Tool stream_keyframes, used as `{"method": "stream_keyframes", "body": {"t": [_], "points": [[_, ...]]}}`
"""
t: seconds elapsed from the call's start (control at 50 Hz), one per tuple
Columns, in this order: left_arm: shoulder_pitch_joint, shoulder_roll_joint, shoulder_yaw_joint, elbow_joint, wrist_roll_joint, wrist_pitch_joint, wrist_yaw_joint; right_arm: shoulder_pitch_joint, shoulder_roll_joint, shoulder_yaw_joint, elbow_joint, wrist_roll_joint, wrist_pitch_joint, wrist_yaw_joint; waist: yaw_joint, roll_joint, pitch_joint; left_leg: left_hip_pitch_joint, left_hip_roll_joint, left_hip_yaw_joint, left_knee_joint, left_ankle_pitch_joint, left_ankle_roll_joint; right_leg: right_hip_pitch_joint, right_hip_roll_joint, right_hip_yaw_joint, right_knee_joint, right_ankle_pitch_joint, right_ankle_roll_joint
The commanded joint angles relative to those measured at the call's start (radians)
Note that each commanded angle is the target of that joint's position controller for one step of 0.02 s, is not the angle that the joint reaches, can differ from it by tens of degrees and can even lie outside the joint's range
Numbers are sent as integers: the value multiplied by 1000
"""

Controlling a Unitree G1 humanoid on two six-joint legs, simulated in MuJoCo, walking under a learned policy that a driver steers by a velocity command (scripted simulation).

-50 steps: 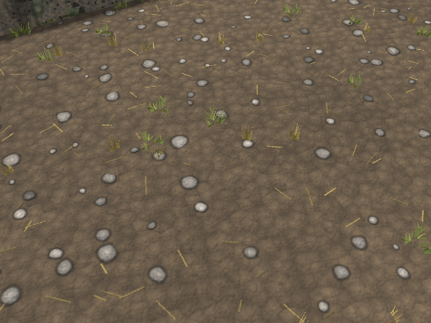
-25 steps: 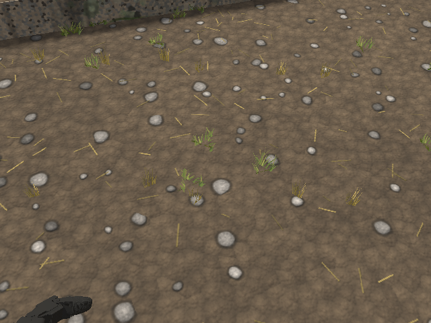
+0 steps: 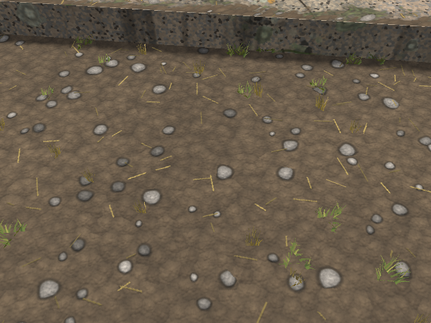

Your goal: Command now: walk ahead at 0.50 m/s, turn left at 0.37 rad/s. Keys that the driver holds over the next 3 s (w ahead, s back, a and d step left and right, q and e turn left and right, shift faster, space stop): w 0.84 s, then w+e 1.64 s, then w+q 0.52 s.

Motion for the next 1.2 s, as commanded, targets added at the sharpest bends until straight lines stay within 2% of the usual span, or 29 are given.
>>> {"method": "stream_keyframes", "body": {"t": [0.02,0.06,0.1,0.14,0.16,0.18,0.2,0.22,0.24,0.28,0.32,0.38,0.48,0.56,0.62,0.66,0.68,0.7,0.72,0.74,0.78,0.8,0.86,0.92,1.06,1.12,1.16,1.18,1.2], "points": [[-19,176,35,-42,-17,-5,0,-118,-10,10,-99,1,-25,19,-2,-86,44,45,-21,45,-135,50,18,-25,-266,100,-106,322,-159],[7,194,39,-19,-28,7,-1,-151,-25,7,-117,1,-27,27,-9,-96,56,51,-35,59,-191,-15,42,42,-297,101,-79,394,-153],[5,219,44,-6,-36,20,3,-116,-58,-7,-117,-7,-28,29,-56,-126,16,152,-79,97,-234,-99,77,91,-306,78,21,670,-135],[-1,207,33,1,-33,29,11,135,-137,-52,-42,-11,-22,17,-199,-118,-140,553,-139,129,-304,-26,130,-11,-247,4,335,847,-83],[2,150,7,-28,1,22,14,306,-218,-77,-10,-13,-12,-2,-259,2,-275,881,39,-103,-254,37,187,-265,-199,-11,655,494,-42],[110,37,-31,-50,9,1,-2,285,-285,-76,-9,-12,-16,-3,-152,235,-409,1106,275,-612,-380,-155,353,-604,-17,86,971,-315,7],[23,145,-5,-36,-25,-17,-10,289,-186,-51,-18,-12,-24,3,-214,104,-408,1076,275,-648,-450,-222,336,-693,-47,231,1068,-333,-3],[-72,167,3,-76,-50,-26,-14,238,-158,-39,-8,-15,-34,5,-206,88,-248,955,236,-483,-467,-138,297,-761,-85,214,1068,-251,-13],[-102,149,-1,-80,-39,-31,-8,180,-137,-32,-3,-12,-40,6,-170,28,-169,821,190,-368,-482,-33,269,-739,-126,204,1007,-162,-14],[-76,137,4,-66,-17,-18,-6,102,-89,-17,-7,-26,-48,8,-102,35,-106,635,136,-247,-544,85,252,-635,-167,212,920,-63,0],[-45,101,-2,-52,-14,4,-6,86,-86,-18,4,-22,-63,7,-72,27,-95,565,129,-203,-603,114,268,-590,-171,206,872,-27,20],[-123,81,-8,-77,0,20,0,103,-111,-25,38,-21,-75,-3,-76,9,-33,525,119,-129,-656,132,268,-650,-174,205,733,93,50],[-290,53,-24,-115,-5,5,-19,165,-140,-30,92,-14,-68,-17,-135,10,17,527,75,-23,-675,64,214,-602,-123,169,412,363,46],[-372,72,-24,-150,-12,-2,-37,225,-156,-37,146,-3,-56,-21,-156,16,41,645,131,-38,-632,54,198,-615,-101,181,304,341,13],[-340,99,-15,-151,-9,-8,-46,222,-168,-43,170,0,-40,-28,-123,35,17,737,162,-48,-550,193,169,-564,-78,167,265,224,-30],[-144,153,18,-94,-5,-9,-37,200,-159,-37,171,-5,-26,-33,-20,33,-108,716,94,7,-308,472,128,-283,-16,105,241,203,-76],[26,218,39,-57,2,-7,-29,219,-117,-16,155,-21,-23,-38,39,-41,-254,556,38,51,-33,297,92,8,-139,237,284,248,-130],[103,306,60,-37,6,0,-28,349,-4,17,136,-20,-43,-27,-17,-313,-380,134,-147,66,352,-269,9,365,-372,727,189,15,-303],[105,209,34,-39,-15,0,-31,302,-72,6,153,-8,-64,-23,23,-274,-401,7,-148,-77,482,-524,15,390,-383,897,61,-141,-306],[33,171,20,-51,-14,-2,-28,211,-133,-11,127,19,-77,-17,18,-213,-249,-76,-91,-73,517,-461,30,277,-361,757,44,-160,-258],[-82,124,7,-71,3,-2,-25,106,-123,-11,104,2,-83,-25,-29,-97,-95,-35,-3,-23,410,-307,34,15,-291,556,5,12,-221],[-108,100,-2,-75,15,-7,-24,121,-115,-15,108,-6,-75,-26,-63,-120,-82,30,26,-31,367,-261,34,-63,-265,500,-20,89,-212],[-107,108,0,-61,4,-18,-24,145,-68,-7,117,-15,-49,-29,-95,-123,-63,89,41,-13,275,-220,9,-158,-239,412,-86,199,-234],[-67,144,12,-43,-4,-14,-8,37,-52,0,80,-27,-50,-33,-78,-92,-22,34,37,-6,92,-85,-26,-160,-223,367,-119,255,-238],[52,163,22,0,-24,15,15,-189,-35,10,36,-9,-81,-4,-7,-106,12,140,-46,11,-262,137,-49,-129,-193,339,-60,220,-191],[55,175,32,1,-26,30,24,-190,-74,-2,33,-5,-95,5,-33,-131,6,200,-54,-12,-330,65,-26,-73,-228,408,13,200,-168],[35,168,33,-6,-23,37,27,-76,-110,-20,66,-6,-101,0,-101,-141,-43,373,-65,11,-373,9,10,-90,-204,411,125,281,-139],[30,126,19,-18,-15,37,24,56,-153,-39,96,-18,-105,-8,-161,-115,-144,586,-21,-16,-357,-2,50,-157,-140,374,301,293,-108],[37,54,-5,-51,11,37,23,222,-222,-57,114,-28,-100,-18,-216,38,-313,860,174,-211,-330,-43,103,-324,-49,289,616,35,-66]]}}
Next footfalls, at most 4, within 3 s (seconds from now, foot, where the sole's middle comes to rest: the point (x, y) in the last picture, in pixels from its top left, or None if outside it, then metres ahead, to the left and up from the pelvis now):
0.14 left None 0.26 0.14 -0.78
0.68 right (269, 291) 0.57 -0.08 -0.78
1.18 left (202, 213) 0.84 0.16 -0.78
1.70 right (292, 174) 1.04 -0.16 -0.78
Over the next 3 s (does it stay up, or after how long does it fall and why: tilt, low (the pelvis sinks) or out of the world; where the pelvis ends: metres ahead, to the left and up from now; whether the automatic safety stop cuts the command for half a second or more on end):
stays up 1.44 -0.45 0.00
